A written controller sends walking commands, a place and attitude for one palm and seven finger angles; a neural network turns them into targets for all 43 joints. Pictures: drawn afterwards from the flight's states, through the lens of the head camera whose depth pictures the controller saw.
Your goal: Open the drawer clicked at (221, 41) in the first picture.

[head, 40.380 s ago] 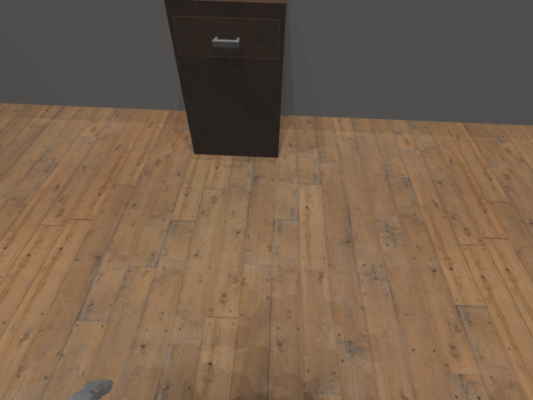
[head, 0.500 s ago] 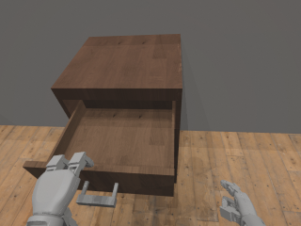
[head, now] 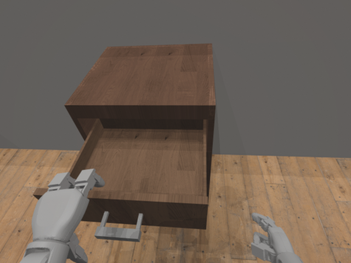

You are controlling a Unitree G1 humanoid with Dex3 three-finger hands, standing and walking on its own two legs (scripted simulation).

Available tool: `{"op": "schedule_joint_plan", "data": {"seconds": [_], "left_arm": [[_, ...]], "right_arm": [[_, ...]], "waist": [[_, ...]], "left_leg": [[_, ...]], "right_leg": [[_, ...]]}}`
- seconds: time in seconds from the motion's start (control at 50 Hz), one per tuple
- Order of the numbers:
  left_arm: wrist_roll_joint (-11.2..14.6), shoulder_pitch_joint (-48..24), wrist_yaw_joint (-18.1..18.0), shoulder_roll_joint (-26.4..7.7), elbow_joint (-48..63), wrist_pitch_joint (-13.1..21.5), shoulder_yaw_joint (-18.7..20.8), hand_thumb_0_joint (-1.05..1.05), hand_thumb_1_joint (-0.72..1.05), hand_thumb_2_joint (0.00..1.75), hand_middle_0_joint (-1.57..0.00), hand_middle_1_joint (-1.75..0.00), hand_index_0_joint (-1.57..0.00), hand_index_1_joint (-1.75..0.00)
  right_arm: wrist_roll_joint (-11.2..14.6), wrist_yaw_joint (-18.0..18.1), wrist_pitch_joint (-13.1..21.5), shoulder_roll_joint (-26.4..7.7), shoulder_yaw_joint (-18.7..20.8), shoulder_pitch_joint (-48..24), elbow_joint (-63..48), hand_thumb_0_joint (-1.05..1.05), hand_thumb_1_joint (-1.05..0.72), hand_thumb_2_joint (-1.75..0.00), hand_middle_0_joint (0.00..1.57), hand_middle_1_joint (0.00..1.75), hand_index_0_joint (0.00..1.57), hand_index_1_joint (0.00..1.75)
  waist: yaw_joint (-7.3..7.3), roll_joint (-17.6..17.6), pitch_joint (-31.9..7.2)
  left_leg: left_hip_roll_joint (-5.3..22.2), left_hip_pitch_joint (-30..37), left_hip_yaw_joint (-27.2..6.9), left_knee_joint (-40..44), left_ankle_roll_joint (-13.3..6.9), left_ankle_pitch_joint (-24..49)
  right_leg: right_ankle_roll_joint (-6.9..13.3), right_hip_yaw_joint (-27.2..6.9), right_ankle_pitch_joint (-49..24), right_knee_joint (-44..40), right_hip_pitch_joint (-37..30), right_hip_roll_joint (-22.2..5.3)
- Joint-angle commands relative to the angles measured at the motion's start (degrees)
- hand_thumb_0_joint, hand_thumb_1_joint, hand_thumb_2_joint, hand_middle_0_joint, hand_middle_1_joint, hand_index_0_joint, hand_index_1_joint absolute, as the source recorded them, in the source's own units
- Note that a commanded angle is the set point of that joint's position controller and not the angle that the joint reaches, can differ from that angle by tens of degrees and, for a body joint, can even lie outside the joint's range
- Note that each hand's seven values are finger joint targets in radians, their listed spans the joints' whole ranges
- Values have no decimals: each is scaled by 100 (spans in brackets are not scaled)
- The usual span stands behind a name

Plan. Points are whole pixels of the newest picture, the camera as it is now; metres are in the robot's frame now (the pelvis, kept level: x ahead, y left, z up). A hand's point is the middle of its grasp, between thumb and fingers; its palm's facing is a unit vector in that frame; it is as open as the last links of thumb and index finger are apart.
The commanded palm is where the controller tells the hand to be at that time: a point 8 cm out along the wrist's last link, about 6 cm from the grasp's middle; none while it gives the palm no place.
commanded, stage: draw the hand back to the body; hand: left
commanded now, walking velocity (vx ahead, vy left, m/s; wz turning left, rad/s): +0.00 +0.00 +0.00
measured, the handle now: (120, 225) +0.23 +0.19 -0.08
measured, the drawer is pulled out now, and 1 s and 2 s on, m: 0.29 0.29 0.29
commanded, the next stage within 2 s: step back with the hand held close in 1.36 s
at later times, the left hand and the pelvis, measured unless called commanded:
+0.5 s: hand (77, 210) +0.18 +0.21 +0.11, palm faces +0.26 -0.83 -0.50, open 13.7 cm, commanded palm +0.14 +0.25 +0.17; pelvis +0.01 +0.01 +0.01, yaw +2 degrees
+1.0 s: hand (54, 191) +0.19 +0.23 +0.17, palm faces +0.38 -0.83 -0.41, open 10.1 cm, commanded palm +0.13 +0.28 +0.20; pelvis +0.02 -0.01 +0.02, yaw +4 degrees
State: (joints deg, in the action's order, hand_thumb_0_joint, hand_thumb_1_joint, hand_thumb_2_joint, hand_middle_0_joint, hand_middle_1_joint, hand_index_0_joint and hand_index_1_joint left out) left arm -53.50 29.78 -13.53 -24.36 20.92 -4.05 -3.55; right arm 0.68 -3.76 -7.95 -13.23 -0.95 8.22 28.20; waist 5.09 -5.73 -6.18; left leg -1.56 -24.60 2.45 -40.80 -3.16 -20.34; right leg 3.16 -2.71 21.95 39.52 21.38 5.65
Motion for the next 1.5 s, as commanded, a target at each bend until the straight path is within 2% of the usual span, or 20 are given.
{"op": "schedule_joint_plan", "data": {"seconds": [0.0, 0.08, 0.22, 0.32, 0.34, 0.36, 0.38, 0.44, 0.5, 0.58, 0.68, 0.76, 0.8, 1.02, 1.14, 1.18, 1.26, 1.44, 1.46, 1.48], "left_arm": [[199, -422, -13, -663, 1234, -3, 501, 0, -50, 30, -30, -120, -30, -120], [128, -632, 166, -863, 1464, 126, 482, 0, -50, 30, -30, -120, -30, -120], [80, -149, 75, -1269, 1517, 228, 1170, 0, -50, 30, -30, -120, -30, -120], [332, 56, 139, -1257, 1583, 178, 1253, 0, -50, 30, -30, -120, -30, -120], [434, 98, 177, -1160, 1592, 183, 1190, 0, -50, 30, -30, -120, -30, -120], [4669, 10, 435, 1147, 1512, 463, 617, 0, -47, 32, -30, -118, -30, -118], [4930, 265, 459, 422, 1640, 648, 945, 0, -43, 33, -29, -115, -29, -115], [5410, 188, 463, 45, 2315, 952, 1314, 0, -32, 37, -29, -109, -29, -109], [5513, -199, 354, -536, 2636, 1138, 1881, 0, -22, 42, -28, -102, -28, -102], [5633, 38, 461, -185, 2349, 1198, 1768, 0, -8, 48, -27, -93, -27, -93], [5759, 378, 630, -73, 2012, 1215, 1977, 0, 9, 55, -26, -82, -26, -82], [5776, 414, 675, -181, 2086, 1229, 2132, 0, 23, 62, -25, -73, -25, -73], [5796, 262, 648, -303, 2306, 1231, 2247, 0, 31, 64, -24, -68, -24, -68], [5837, 104, 608, -520, 1894, 1270, 2719, 0, 69, 81, -22, -43, -22, -43], [5885, 124, 667, -271, 1783, 1246, 2432, 0, 90, 90, -20, -30, -20, -30], [5882, 68, 655, -384, 1825, 1259, 2527, 0, 90, 90, -20, -30, -20, -30], [5860, -9, 614, -607, 2049, 1314, 2703, 0, 90, 90, -20, -30, -20, -30], [5894, 140, 628, -394, 1746, 1268, 2584, 0, 90, 90, -20, -30, -20, -30], [5825, -927, 555, -1537, 2539, 1555, 3714, 0, 90, 90, -20, -30, -20, -30], [5788, -482, 605, -1113, 1903, 1648, 3449, 0, 90, 90, -20, -30, -20, -30]], "right_arm": [[99, 90, 332, -530, 174, -1173, -1060, 0, -90, -90, 20, 30, 20, 30], [36, 140, 330, -543, 159, -991, -1035, 0, -90, -90, 20, 30, 20, 30], [12, 138, 315, -572, 130, -949, -1059, 0, -90, -90, 20, 30, 20, 30], [63, 152, 306, -610, 150, -983, -1053, 0, -90, -90, 20, 30, 20, 30], [105, 162, 306, -598, 187, -976, -1041, 0, -90, -90, 20, 30, 20, 30], [218, 325, 696, -220, 126, -455, -1200, 0, -90, -90, 20, 30, 20, 30], [245, 464, 1014, -341, 142, -490, -1154, 0, -90, -90, 20, 30, 20, 30], [154, 716, 1276, -415, 48, -447, -1038, 0, -90, -90, 20, 30, 20, 30], [64, 844, 1573, -475, -6, -462, -780, 0, -90, -90, 20, 30, 20, 30], [80, 806, 1736, -388, -46, -359, -579, 0, -90, -90, 20, 30, 20, 30], [72, 735, 1663, -449, 74, -427, -432, 0, -90, -90, 20, 30, 20, 30], [78, 711, 1603, -495, 127, -519, -383, 0, -90, -90, 20, 30, 20, 30], [85, 751, 1623, -515, 142, -596, -403, 0, -90, -90, 20, 30, 20, 30], [118, 806, 1550, -486, 154, -624, -257, 0, -90, -90, 20, 30, 20, 30], [119, 785, 1494, -502, 189, -689, -305, 0, -90, -90, 20, 30, 20, 30], [107, 801, 1491, -500, 193, -718, -322, 0, -90, -90, 20, 30, 20, 30], [96, 809, 1521, -504, 169, -696, -300, 0, -90, -90, 20, 30, 20, 30], [113, 808, 1478, -477, 195, -752, -265, 0, -90, -90, 20, 30, 20, 30], [165, 746, 1386, -681, 258, -454, -507, 0, -90, -90, 20, 30, 20, 30], [105, 720, 1339, -591, 269, -514, -306, 0, -90, -90, 20, 30, 20, 30]], "waist": [[-29, 438, -385], [-42, 428, -346], [189, 197, -507], [137, 236, -600], [30, 429, -353], [-584, 742, -126], [-419, 954, -23], [-330, 686, -106], [-261, 185, 184], [-295, -275, 485], [-263, 333, 109], [-241, 450, -108], [-256, 199, -84], [-234, 280, 195], [-272, 358, 257], [-254, 534, 228], [-208, 275, -68], [-246, 434, 247], [-380, 447, 639], [-442, 803, 675]], "left_leg": [[216, 1089, -458, 625, 11, 1255], [224, 1189, -420, 690, -1, 1244], [254, 1245, -411, 706, 71, 1475], [259, 1332, -431, 742, 57, 1693], [269, 1285, -444, 772, 66, 1700], [414, 2054, -541, 952, -68, 1393], [558, 2023, -648, 1066, -34, 1309], [494, 1954, -673, 1308, 70, 1585], [415, 1728, -668, 1427, 137, 1481], [394, 1709, -635, 1503, 218, 1692], [414, 1859, -574, 1448, 195, 2208], [407, 1965, -546, 1444, 172, 2367], [385, 1974, -536, 1463, 173, 2330], [317, 1986, -485, 1550, 159, 2001], [311, 2026, -432, 1540, 104, 1930], [300, 2020, -426, 1553, 88, 1860], [266, 2109, -401, 1511, 96, 1981], [275, 2025, -373, 1515, 86, 1909], [288, 1749, -615, 1252, -36, 1517], [252, 1679, -631, 1059, -33, 1348]], "right_leg": [[11, -353, -1208, -1026, 251, -389], [-4, -291, -1047, -1112, 269, -425], [62, -279, -1151, -1063, 106, -361], [-8, -187, -1486, -1072, -30, -392], [-21, -233, -1553, -1118, 2, -403], [-90, 373, -1367, -1145, -428, -409], [-121, 252, -1013, -1155, -362, -444], [-133, 290, -1231, -1329, -649, -577], [-90, 221, -1247, -1580, -691, -622], [-56, 290, -1477, -1686, -773, -641], [-111, 335, -2059, -1678, -1081, -628], [-147, 330, -2236, -1731, -1145, -625], [-138, 273, -2270, -1789, -1159, -632], [-164, 253, -2129, -1992, -1112, -655], [-202, 179, -2188, -2049, -1093, -691], [-216, 153, -2147, -2080, -1112, -694], [-201, 127, -2353, -2068, -1271, -728], [-228, 78, -2404, -2118, -1201, -727], [-333, -800, -2864, -2454, -657, -1035], [-366, -834, -3020, -2485, -666, -1178]]}}
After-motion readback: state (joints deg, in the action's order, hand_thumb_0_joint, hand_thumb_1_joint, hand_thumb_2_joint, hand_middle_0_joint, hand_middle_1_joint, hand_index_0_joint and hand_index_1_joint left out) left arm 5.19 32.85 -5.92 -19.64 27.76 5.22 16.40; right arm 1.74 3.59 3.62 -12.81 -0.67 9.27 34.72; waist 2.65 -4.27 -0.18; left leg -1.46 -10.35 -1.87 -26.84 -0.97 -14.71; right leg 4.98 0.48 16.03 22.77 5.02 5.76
